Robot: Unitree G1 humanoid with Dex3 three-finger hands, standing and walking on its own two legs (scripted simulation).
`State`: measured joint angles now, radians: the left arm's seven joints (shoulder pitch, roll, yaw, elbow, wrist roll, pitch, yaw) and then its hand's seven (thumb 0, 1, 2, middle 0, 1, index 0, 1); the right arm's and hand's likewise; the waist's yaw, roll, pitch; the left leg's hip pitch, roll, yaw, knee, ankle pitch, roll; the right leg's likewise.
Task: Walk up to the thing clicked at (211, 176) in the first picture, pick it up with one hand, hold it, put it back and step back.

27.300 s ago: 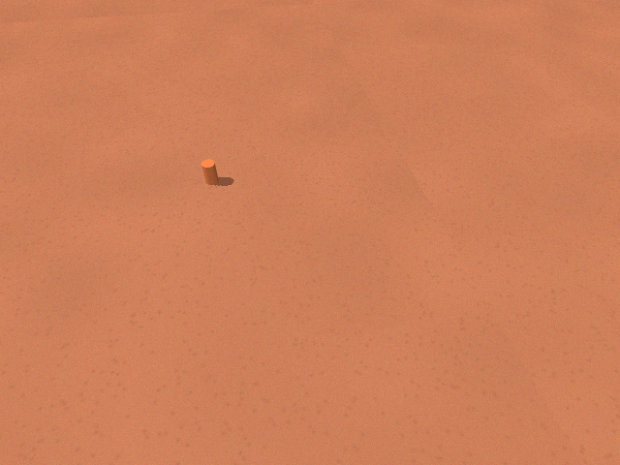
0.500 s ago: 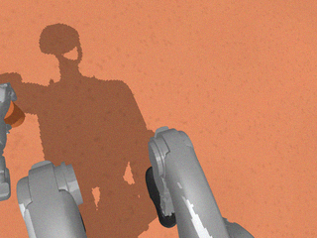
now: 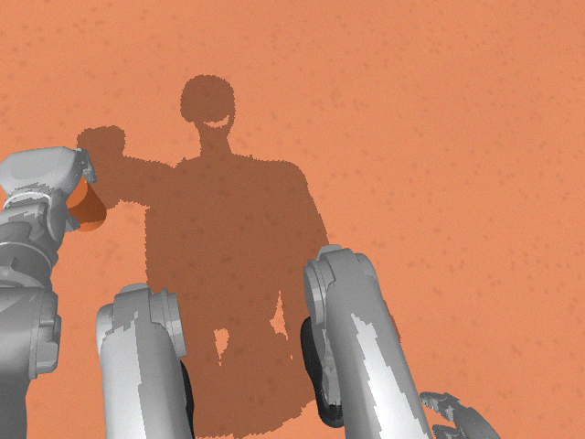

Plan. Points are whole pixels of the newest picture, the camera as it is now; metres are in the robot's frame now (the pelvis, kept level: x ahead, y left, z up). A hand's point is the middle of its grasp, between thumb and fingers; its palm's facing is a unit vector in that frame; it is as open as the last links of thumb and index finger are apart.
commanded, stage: settle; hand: left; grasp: from above
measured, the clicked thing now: (76, 202) +0.47 +0.24 -0.19
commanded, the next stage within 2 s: lift in 0.10 s
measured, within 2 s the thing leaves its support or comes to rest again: neither
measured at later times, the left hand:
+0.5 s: hand (35, 192) +0.46 +0.26 -0.09, palm faces -0.45 -0.06 -0.89, open 8.9 cm
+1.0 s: hand out of the picture +0.39 +0.27 +0.07, palm faces -0.42 -0.09 -0.90, open 8.8 cm
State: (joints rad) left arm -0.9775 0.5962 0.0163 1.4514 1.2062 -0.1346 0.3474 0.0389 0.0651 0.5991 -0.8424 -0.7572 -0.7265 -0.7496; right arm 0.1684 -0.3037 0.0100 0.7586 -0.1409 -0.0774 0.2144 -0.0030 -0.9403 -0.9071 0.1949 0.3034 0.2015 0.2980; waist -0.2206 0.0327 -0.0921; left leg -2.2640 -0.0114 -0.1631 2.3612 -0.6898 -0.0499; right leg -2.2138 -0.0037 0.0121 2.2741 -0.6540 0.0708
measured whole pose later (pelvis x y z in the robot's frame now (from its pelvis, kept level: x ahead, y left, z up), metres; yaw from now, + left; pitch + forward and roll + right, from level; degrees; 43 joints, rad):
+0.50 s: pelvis +0.00 +0.00 +0.04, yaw +1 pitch +35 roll -7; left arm -0.88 0.57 -0.01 1.24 1.14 -0.08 0.24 0.03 0.08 0.58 -0.86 -0.72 -0.75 -0.68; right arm 0.20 -0.28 0.00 0.72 -0.08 -0.01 0.11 0.00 -0.93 -0.91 0.20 0.30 0.20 0.30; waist -0.19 0.05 -0.14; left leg -2.18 0.00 -0.14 2.24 -0.67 -0.04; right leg -2.13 -0.02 0.01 2.16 -0.64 0.07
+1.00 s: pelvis +0.00 +0.01 +0.16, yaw +3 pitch +30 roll -5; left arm -0.55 0.50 -0.11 0.79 1.02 0.01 0.10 0.02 0.11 0.56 -0.84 -0.73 -0.72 -0.69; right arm 0.15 -0.25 -0.04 0.66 0.00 0.06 0.02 0.00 -0.93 -0.91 0.20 0.30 0.20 0.30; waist -0.09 0.05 -0.19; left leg -1.76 0.02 -0.09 1.86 -0.63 -0.02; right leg -1.72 -0.04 0.01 1.80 -0.60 0.07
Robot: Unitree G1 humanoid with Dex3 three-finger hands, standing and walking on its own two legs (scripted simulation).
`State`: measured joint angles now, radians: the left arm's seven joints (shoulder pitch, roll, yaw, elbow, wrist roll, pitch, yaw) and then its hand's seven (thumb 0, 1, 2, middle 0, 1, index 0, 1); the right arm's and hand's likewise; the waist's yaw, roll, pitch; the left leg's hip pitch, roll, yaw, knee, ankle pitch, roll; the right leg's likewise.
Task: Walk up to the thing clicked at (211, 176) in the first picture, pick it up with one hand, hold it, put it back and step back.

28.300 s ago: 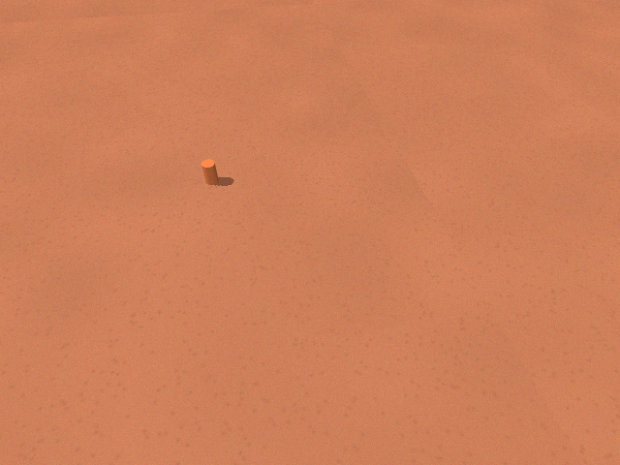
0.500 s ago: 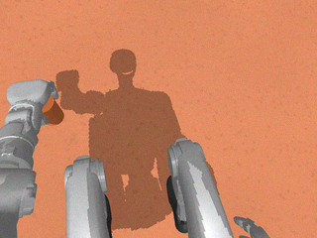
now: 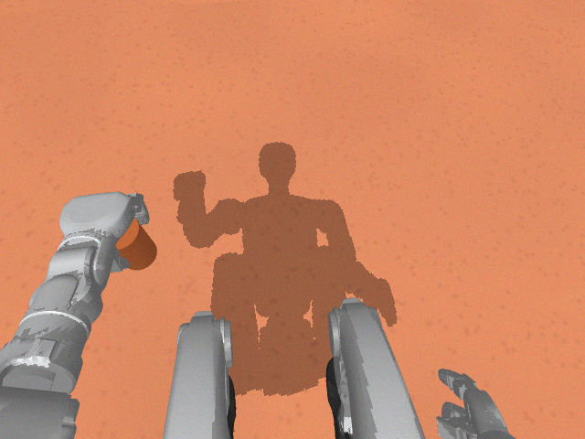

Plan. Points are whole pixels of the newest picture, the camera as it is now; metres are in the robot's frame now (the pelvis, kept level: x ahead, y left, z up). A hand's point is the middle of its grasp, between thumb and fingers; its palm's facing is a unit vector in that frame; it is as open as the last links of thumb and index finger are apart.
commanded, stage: lift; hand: left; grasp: from above
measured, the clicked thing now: (128, 242) +0.42 +0.23 -0.14
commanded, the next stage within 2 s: hold in 0.90 s
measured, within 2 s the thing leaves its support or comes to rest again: neither
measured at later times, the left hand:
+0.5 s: hand (67, 217) +0.37 +0.22 +0.08, palm faces -0.45 -0.10 -0.89, open 8.7 cm
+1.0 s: hand (22, 164) +0.38 +0.22 +0.16, palm faces -0.45 -0.10 -0.89, open 8.8 cm
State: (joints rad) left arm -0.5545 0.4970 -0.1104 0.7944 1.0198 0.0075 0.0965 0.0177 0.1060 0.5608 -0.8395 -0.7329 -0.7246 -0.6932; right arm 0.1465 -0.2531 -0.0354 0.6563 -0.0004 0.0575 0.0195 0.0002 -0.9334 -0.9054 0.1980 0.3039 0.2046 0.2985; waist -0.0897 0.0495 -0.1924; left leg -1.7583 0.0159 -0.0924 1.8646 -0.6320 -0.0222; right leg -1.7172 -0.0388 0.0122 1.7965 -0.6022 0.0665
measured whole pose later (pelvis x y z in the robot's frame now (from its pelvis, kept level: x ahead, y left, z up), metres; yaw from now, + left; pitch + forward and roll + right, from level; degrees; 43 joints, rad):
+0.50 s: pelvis +0.03 -0.01 +0.16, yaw +1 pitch +17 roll -2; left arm -0.36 0.41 -0.17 0.77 0.97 0.05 0.10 0.02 0.12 0.51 -0.90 -0.65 -0.77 -0.61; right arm 0.23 -0.24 -0.03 0.70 0.04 0.02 -0.06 0.00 -0.93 -0.91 0.20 0.30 0.20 0.30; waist -0.06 0.04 -0.13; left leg -1.03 0.05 -0.04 1.24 -0.50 -0.03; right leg -1.02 -0.03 0.01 1.20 -0.47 0.05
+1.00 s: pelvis +0.07 -0.01 +0.24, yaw +1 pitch +9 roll -1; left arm -0.31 0.38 -0.18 0.80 0.99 0.03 0.11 0.01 0.08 0.59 -0.90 -0.65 -0.76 -0.63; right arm 0.24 -0.25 -0.05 0.72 0.03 0.02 -0.04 0.00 -0.92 -0.90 0.20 0.30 0.20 0.30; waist -0.04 0.03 -0.07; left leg -0.60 0.05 0.00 0.82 -0.39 -0.03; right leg -0.60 -0.04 0.02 0.80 -0.36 0.05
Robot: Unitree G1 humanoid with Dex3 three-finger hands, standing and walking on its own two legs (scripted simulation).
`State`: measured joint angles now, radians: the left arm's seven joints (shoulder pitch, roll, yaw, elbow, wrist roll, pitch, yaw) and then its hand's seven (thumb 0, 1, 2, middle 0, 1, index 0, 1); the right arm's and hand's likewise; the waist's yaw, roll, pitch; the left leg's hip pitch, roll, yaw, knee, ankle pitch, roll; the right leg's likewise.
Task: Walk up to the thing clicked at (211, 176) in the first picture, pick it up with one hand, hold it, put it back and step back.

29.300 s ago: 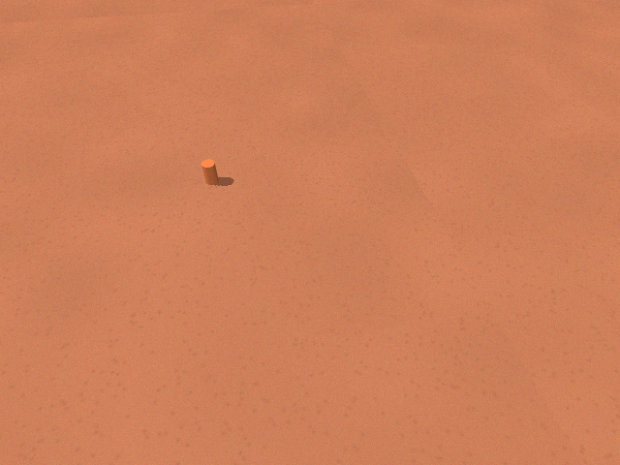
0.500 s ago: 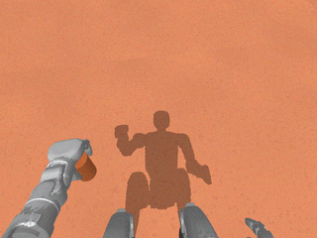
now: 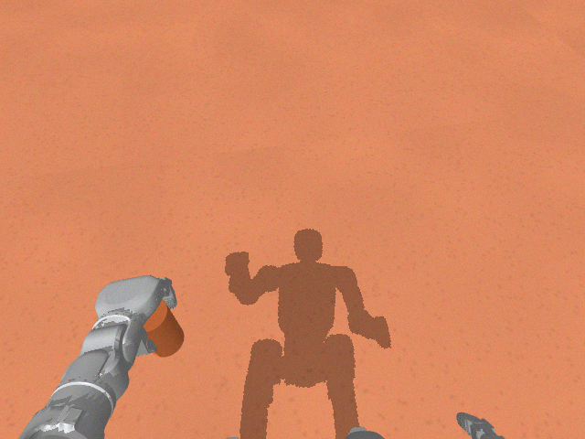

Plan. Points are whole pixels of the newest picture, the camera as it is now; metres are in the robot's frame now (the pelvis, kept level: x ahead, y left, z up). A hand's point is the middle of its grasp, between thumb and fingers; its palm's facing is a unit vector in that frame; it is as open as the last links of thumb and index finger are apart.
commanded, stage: hold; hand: left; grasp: from above
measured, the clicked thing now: (157, 327) +0.32 +0.22 -0.12
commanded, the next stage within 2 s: crouch in 1.90 s
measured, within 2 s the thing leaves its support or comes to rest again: neither
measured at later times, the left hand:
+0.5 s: hand (132, 314) +0.31 +0.23 -0.03, palm faces -0.45 -0.07 -0.89, open 8.8 cm
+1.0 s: hand (129, 325) +0.29 +0.22 -0.01, palm faces -0.44 -0.07 -0.89, open 8.8 cm
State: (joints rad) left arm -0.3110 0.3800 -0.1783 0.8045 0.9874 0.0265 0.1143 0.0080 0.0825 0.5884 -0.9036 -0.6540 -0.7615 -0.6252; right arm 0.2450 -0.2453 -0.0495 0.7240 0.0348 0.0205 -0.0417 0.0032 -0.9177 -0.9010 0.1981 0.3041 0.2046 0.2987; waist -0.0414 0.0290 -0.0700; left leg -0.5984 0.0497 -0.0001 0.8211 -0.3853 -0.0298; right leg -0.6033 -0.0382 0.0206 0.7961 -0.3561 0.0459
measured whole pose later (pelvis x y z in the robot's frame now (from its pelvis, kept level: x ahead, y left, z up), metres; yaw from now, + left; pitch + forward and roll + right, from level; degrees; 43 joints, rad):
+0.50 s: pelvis +0.01 +0.00 +0.02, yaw -1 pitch +5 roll +0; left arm -0.27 0.40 -0.18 0.71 1.00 0.00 0.02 0.01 0.10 0.57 -0.89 -0.66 -0.75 -0.63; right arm 0.24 -0.26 -0.05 0.69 0.04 0.05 -0.04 0.00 -0.91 -0.90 0.20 0.30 0.20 0.30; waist -0.02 0.04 -0.05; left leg -0.42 0.05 0.02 0.67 -0.34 -0.03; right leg -0.44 -0.04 0.03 0.66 -0.31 0.05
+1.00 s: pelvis -0.01 +0.00 +0.03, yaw -1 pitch +2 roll +0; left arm -0.23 0.40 -0.19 0.62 0.98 0.00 -0.04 0.02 0.14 0.52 -0.88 -0.65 -0.74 -0.62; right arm 0.20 -0.25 -0.03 0.68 0.06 0.05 -0.05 0.01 -0.92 -0.90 0.20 0.30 0.20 0.30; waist 0.01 0.04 -0.02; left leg -0.35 0.04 0.03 0.59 -0.28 -0.03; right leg -0.37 -0.04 0.04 0.59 -0.26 0.04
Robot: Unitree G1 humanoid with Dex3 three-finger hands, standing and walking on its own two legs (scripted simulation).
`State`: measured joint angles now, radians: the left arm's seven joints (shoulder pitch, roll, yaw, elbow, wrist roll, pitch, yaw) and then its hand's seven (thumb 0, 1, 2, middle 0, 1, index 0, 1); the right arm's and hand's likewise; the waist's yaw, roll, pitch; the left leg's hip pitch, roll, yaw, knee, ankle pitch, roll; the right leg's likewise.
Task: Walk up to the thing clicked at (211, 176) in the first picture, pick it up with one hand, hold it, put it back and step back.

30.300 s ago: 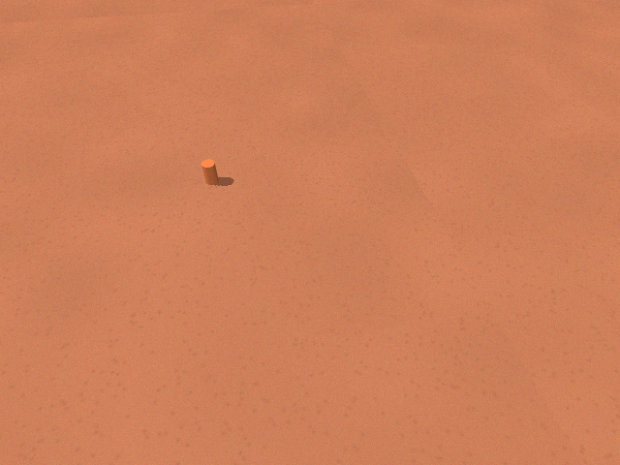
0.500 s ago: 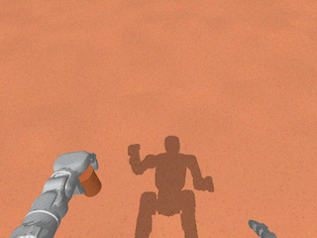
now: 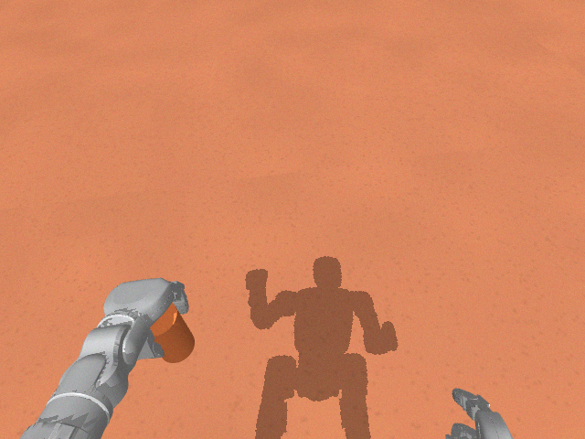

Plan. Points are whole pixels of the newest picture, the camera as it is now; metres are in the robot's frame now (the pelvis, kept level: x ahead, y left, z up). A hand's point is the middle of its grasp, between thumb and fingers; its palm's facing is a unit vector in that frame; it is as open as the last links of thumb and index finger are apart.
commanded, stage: hold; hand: left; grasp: from above
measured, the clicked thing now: (167, 332) +0.31 +0.22 -0.08
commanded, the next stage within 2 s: crouch in 0.90 s
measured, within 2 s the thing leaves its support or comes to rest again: neither
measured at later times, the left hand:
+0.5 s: hand (154, 321) +0.30 +0.22 -0.02, palm faces -0.44 -0.08 -0.90, open 8.8 cm
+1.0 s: hand (153, 321) +0.30 +0.22 -0.02, palm faces -0.45 -0.07 -0.89, open 8.8 cm
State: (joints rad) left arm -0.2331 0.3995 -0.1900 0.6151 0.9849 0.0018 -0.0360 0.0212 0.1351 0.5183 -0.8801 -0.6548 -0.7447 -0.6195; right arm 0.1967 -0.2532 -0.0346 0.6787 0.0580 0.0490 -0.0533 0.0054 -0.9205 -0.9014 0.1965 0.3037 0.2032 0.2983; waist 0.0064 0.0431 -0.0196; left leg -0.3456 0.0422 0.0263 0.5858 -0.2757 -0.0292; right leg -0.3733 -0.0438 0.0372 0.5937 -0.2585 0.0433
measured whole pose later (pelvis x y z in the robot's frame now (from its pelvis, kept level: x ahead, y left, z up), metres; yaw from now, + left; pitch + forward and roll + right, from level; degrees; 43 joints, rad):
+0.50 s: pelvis +0.00 +0.00 +0.01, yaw +0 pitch +1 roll +1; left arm -0.23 0.40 -0.20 0.58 0.97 0.02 -0.08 0.02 0.14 0.52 -0.87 -0.66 -0.74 -0.62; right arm 0.18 -0.25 -0.03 0.67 0.07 0.05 -0.06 0.01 -0.92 -0.90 0.20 0.30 0.20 0.30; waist 0.01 0.05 -0.02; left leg -0.28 0.04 0.03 0.52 -0.25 -0.03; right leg -0.31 -0.04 0.04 0.54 -0.24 0.04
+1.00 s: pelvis +0.01 +0.00 +0.01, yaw +0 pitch +1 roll +1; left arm -0.24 0.40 -0.20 0.60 0.98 0.00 -0.07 0.02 0.12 0.55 -0.87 -0.67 -0.74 -0.63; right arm 0.18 -0.25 -0.03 0.68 0.07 0.06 -0.07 0.01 -0.92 -0.90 0.20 0.30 0.20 0.30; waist 0.01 0.05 0.00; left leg -0.27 0.04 0.03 0.50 -0.25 -0.03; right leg -0.30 -0.04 0.04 0.52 -0.24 0.04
